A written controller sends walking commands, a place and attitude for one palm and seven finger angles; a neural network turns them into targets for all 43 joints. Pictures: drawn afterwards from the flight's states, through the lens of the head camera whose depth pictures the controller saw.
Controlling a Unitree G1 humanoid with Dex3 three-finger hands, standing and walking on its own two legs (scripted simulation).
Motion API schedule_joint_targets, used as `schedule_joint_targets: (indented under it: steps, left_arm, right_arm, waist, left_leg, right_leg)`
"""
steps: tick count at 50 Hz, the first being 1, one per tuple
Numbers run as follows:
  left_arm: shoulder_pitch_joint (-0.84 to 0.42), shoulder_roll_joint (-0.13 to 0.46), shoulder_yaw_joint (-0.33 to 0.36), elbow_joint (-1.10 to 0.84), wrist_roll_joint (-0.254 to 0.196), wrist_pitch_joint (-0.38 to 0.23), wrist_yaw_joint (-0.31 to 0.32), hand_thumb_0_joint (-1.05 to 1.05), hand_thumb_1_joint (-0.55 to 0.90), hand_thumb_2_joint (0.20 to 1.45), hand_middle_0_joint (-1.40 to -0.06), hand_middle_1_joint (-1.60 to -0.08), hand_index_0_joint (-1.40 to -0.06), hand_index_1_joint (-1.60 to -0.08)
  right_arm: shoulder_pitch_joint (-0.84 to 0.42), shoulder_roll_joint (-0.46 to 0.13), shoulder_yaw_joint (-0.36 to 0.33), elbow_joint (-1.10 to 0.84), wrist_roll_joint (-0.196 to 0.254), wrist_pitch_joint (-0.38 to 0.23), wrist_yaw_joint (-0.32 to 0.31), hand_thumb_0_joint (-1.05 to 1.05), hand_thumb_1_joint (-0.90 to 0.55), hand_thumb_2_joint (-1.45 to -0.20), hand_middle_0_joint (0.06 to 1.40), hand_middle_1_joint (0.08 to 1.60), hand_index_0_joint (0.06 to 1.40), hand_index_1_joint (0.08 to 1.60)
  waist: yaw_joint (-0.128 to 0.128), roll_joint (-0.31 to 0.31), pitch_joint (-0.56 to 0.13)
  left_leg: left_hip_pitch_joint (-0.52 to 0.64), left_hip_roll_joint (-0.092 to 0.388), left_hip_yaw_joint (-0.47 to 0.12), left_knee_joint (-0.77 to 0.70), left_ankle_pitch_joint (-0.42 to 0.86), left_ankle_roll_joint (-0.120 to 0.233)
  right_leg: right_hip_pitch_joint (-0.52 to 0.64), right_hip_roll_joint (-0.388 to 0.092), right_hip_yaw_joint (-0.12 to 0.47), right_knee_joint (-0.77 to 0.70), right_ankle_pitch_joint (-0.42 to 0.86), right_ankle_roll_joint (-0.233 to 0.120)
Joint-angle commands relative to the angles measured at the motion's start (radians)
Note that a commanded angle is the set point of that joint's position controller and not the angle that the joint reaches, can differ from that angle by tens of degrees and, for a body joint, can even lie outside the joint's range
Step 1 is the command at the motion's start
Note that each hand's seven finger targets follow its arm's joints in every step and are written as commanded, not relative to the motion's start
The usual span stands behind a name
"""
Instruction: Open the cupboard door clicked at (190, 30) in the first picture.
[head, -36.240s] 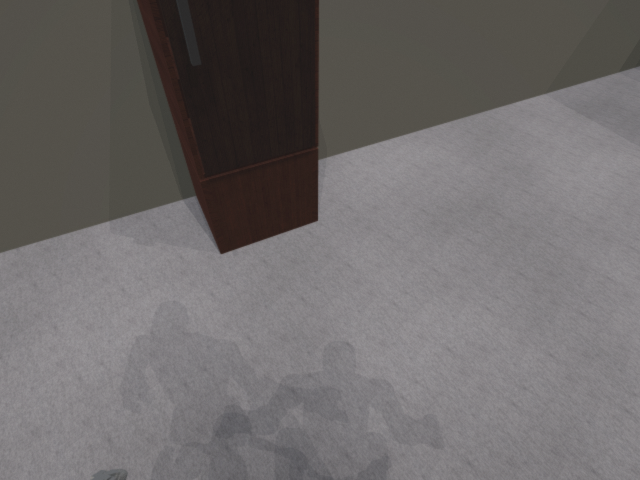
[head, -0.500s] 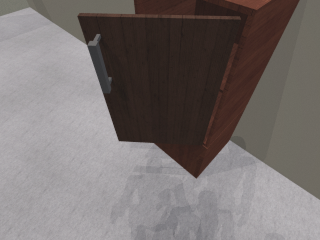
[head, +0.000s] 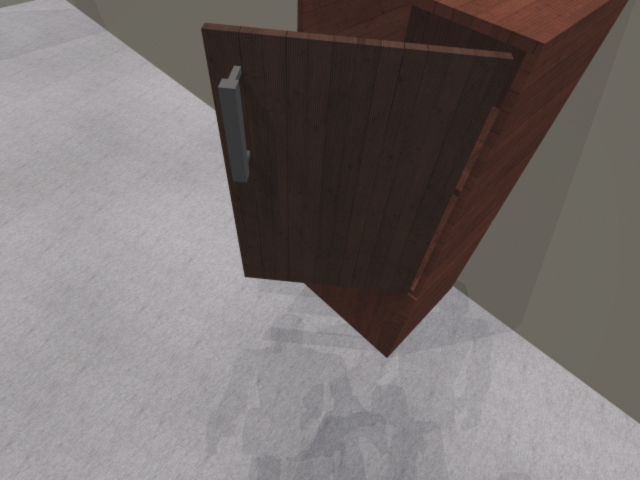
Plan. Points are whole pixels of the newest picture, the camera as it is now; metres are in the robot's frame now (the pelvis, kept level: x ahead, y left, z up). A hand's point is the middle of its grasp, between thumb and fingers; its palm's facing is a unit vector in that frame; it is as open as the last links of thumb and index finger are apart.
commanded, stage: come to a stop and stand still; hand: left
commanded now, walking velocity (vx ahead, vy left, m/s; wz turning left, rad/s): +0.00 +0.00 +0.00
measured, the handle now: (238, 127) +0.57 +0.17 +0.12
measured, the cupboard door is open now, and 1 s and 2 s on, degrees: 40 40 40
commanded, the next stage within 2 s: look again from close up in 0.60 s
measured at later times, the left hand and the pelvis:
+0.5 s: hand out of the picture -0.03 +0.13 -0.18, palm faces +0.00 -0.98 -0.21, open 7.4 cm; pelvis -0.05 -0.04 -0.01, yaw +0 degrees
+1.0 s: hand out of the picture -0.06 +0.14 -0.18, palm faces +0.02 -0.98 -0.18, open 7.4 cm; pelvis -0.05 -0.03 +0.00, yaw +0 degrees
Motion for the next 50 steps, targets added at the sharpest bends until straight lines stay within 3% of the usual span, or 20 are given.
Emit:
schedule_joint_targets:
  steps: [1, 2, 3, 4, 5, 6, 7, 8, 10, 12, 17, 21, 23, 35, 50]
  left_arm:
    - [0.076, 0.037, 0.000, -0.032, -0.005, -0.035, -0.001, 0.000, 0.900, 0.900, -0.200, -0.300, -0.200, -0.300]
    - [0.189, 0.056, -0.017, -0.013, 0.014, -0.061, 0.042, 0.000, 0.900, 0.900, -0.200, -0.300, -0.200, -0.300]
    - [0.184, 0.109, -0.005, -0.029, 0.021, -0.089, 0.042, 0.000, 0.900, 0.900, -0.200, -0.300, -0.200, -0.300]
    - [0.128, 0.148, -0.012, -0.064, 0.014, -0.092, 0.031, 0.000, 0.900, 0.900, -0.200, -0.300, -0.200, -0.300]
    - [0.083, 0.134, -0.024, -0.082, 0.014, -0.091, 0.025, 0.000, 0.900, 0.900, -0.200, -0.300, -0.200, -0.300]
    - [0.111, 0.117, -0.022, -0.077, 0.011, -0.090, 0.027, 0.000, 0.900, 0.900, -0.200, -0.300, -0.200, -0.300]
    - [0.128, 0.105, -0.024, -0.072, 0.006, -0.089, 0.030, 0.000, 0.900, 0.900, -0.200, -0.300, -0.200, -0.300]
    - [0.139, 0.105, -0.026, -0.073, 0.006, -0.087, 0.031, 0.000, 0.900, 0.900, -0.200, -0.300, -0.200, -0.300]
    - [0.136, 0.103, -0.028, -0.080, 0.006, -0.081, 0.028, 0.000, 0.900, 0.900, -0.200, -0.300, -0.200, -0.300]
    - [0.123, 0.107, -0.031, -0.083, 0.006, -0.078, 0.024, 0.000, 0.900, 0.900, -0.200, -0.300, -0.200, -0.300]
    - [0.120, 0.122, -0.031, -0.087, 0.004, -0.079, 0.019, 0.000, 0.900, 0.900, -0.200, -0.300, -0.200, -0.300]
    - [0.139, 0.108, -0.031, -0.077, 0.002, -0.079, 0.016, 0.000, 0.900, 0.900, -0.200, -0.300, -0.200, -0.300]
    - [0.158, 0.104, -0.033, -0.069, 0.003, -0.081, 0.017, 0.000, 0.900, 0.900, -0.200, -0.300, -0.200, -0.300]
    - [0.196, 0.086, -0.038, -0.013, -0.001, -0.091, 0.015, 0.000, 0.900, 0.900, -0.200, -0.300, -0.200, -0.300]
    - [0.196, 0.086, -0.039, 0.018, 0.004, -0.091, 0.015, 0.000, 0.900, 0.900, -0.200, -0.300, -0.200, -0.300]
  right_arm:
    - [0.081, -0.187, -0.043, 0.003, 0.008, -0.003, -0.007, 0.000, -0.900, -0.900, 0.200, 0.300, 0.200, 0.300]
    - [-0.010, -0.223, -0.044, -0.063, 0.028, -0.009, 0.001, 0.000, -0.900, -0.900, 0.200, 0.300, 0.200, 0.300]
    - [-0.002, -0.162, -0.024, -0.113, 0.018, -0.021, 0.011, 0.000, -0.900, -0.900, 0.200, 0.300, 0.200, 0.300]
    - [0.073, -0.103, -0.013, -0.115, 0.019, -0.026, 0.020, 0.000, -0.900, -0.900, 0.200, 0.300, 0.200, 0.300]
    - [0.085, -0.105, -0.017, -0.102, 0.014, -0.023, 0.022, 0.000, -0.900, -0.900, 0.200, 0.300, 0.200, 0.300]
    - [0.075, -0.128, -0.019, -0.088, 0.009, -0.028, 0.022, 0.000, -0.900, -0.900, 0.200, 0.300, 0.200, 0.300]
    - [0.088, -0.147, -0.019, -0.080, 0.011, -0.030, 0.014, 0.000, -0.900, -0.900, 0.200, 0.300, 0.200, 0.300]
    - [0.085, -0.147, -0.017, -0.079, 0.013, -0.029, 0.012, 0.000, -0.900, -0.900, 0.200, 0.300, 0.200, 0.300]
    - [0.071, -0.143, -0.011, -0.085, 0.014, -0.019, 0.012, 0.000, -0.900, -0.900, 0.200, 0.300, 0.200, 0.300]
    - [0.063, -0.128, -0.009, -0.087, 0.010, -0.010, 0.019, 0.000, -0.900, -0.900, 0.200, 0.300, 0.200, 0.300]
    - [0.105, -0.110, -0.001, -0.059, 0.007, -0.003, 0.029, 0.000, -0.900, -0.900, 0.200, 0.300, 0.200, 0.300]
    - [0.128, -0.108, 0.005, -0.034, 0.006, -0.010, 0.028, 0.000, -0.900, -0.900, 0.200, 0.300, 0.200, 0.300]
    - [0.128, -0.104, 0.007, -0.027, 0.008, -0.012, 0.027, 0.000, -0.900, -0.900, 0.200, 0.300, 0.200, 0.300]
    - [0.150, -0.106, 0.015, 0.037, 0.015, -0.031, 0.019, 0.000, -0.900, -0.900, 0.200, 0.300, 0.200, 0.300]
    - [0.104, -0.126, 0.010, 0.055, 0.017, -0.033, 0.017, 0.000, -0.900, -0.900, 0.200, 0.300, 0.200, 0.300]
  waist:
    - [-0.006, 0.152, -0.099]
    - [0.049, 0.054, -0.051]
    - [0.022, 0.000, -0.042]
    - [-0.031, -0.110, -0.104]
    - [-0.038, -0.052, -0.122]
    - [-0.024, -0.002, -0.161]
    - [-0.019, 0.000, -0.185]
    - [-0.009, -0.007, -0.153]
    - [-0.012, -0.022, -0.055]
    - [-0.017, -0.034, 0.022]
    - [-0.029, -0.057, 0.066]
    - [-0.017, -0.004, 0.073]
    - [-0.009, -0.020, 0.079]
    - [0.002, 0.018, 0.025]
    - [0.004, 0.011, 0.038]
  left_leg:
    - [0.111, 0.220, -0.181, -0.070, 0.403, 0.080]
    - [0.115, 0.182, -0.104, 0.137, 0.485, 0.023]
    - [-0.004, 0.101, -0.060, 0.210, 0.383, -0.021]
    - [-0.036, 0.055, -0.037, 0.119, 0.053, -0.048]
    - [0.015, 0.023, -0.032, 0.046, 0.053, -0.052]
    - [0.082, 0.062, -0.067, 0.060, 0.278, -0.025]
    - [0.112, 0.101, -0.081, 0.086, 0.404, -0.005]
    - [0.091, 0.110, -0.077, 0.096, 0.434, -0.001]
    - [0.024, 0.091, -0.066, 0.065, 0.248, -0.009]
    - [-0.015, 0.063, -0.059, 0.030, 0.033, -0.019]
    - [-0.003, 0.035, -0.041, 0.036, -0.058, -0.032]
    - [-0.027, 0.051, -0.062, -0.015, -0.060, -0.028]
    - [-0.035, 0.056, -0.064, -0.028, -0.056, -0.026]
    - [-0.007, 0.075, -0.076, -0.054, 0.063, -0.023]
    - [0.015, 0.087, -0.090, -0.098, 0.059, -0.016]
  right_leg:
    - [0.097, -0.006, -0.041, -0.305, 0.162, -0.013]
    - [0.006, -0.051, 0.039, -0.426, 0.301, -0.022]
    - [0.112, -0.120, 0.078, -0.440, 0.723, -0.045]
    - [0.119, -0.191, 0.121, -0.361, 0.715, -0.100]
    - [0.109, -0.162, 0.075, -0.307, 0.612, -0.099]
    - [0.092, -0.100, 0.048, -0.253, 0.604, -0.072]
    - [0.089, -0.075, 0.026, -0.246, 0.555, -0.061]
    - [0.085, -0.071, 0.022, -0.266, 0.521, -0.059]
    - [0.040, -0.077, 0.044, -0.310, 0.411, -0.067]
    - [-0.028, -0.086, 0.084, -0.376, 0.197, -0.075]
    - [-0.123, -0.101, 0.123, -0.470, -0.049, -0.092]
    - [-0.096, -0.079, 0.091, -0.447, -0.021, -0.083]
    - [-0.079, -0.077, 0.090, -0.455, -0.003, -0.079]
    - [0.014, -0.075, 0.065, -0.433, 0.178, -0.071]
    - [0.026, -0.077, 0.055, -0.440, 0.218, -0.058]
